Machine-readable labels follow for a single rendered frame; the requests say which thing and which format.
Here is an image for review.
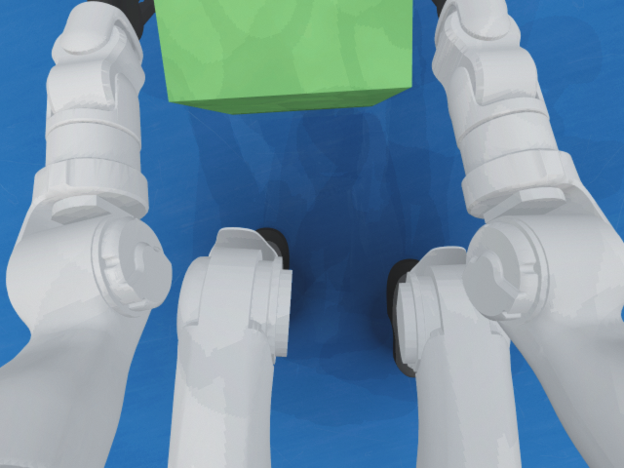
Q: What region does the robot left thigh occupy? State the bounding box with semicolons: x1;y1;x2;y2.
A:
168;247;293;468

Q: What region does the left robot hand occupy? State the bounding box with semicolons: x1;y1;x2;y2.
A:
87;0;156;40

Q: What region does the robot right forearm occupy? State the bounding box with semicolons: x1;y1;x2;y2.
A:
432;0;614;229

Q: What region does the robot left upper arm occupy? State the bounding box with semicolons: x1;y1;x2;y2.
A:
0;214;173;468

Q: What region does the robot right upper arm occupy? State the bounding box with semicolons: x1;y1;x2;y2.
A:
462;214;624;468

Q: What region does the left robot foot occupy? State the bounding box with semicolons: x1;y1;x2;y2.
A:
256;227;290;270

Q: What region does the carton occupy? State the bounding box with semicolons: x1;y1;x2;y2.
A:
154;0;412;115

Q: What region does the robot left forearm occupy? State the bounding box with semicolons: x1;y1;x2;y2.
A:
6;1;149;309

